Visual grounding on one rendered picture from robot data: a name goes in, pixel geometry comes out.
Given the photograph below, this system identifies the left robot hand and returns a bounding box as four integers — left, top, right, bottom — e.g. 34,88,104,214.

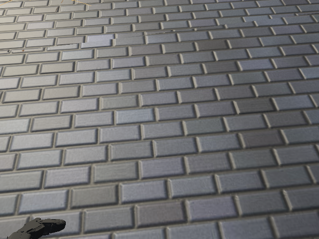
7,217,66,239

